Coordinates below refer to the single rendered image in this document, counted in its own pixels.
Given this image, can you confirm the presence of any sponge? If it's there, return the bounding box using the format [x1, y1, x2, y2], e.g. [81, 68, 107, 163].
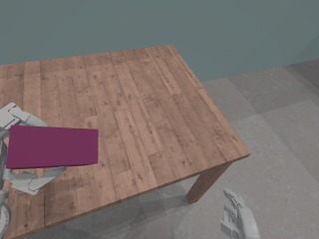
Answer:
[5, 124, 99, 170]

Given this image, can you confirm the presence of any table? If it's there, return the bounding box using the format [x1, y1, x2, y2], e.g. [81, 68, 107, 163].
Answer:
[0, 44, 251, 239]

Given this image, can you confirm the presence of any robot right hand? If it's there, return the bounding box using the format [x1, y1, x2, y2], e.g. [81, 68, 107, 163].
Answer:
[220, 188, 261, 239]

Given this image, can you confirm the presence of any robot left hand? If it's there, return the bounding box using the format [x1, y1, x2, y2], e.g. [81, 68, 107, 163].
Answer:
[0, 103, 67, 195]

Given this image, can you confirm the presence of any left robot forearm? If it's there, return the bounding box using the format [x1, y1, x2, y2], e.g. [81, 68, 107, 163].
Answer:
[0, 189, 12, 239]

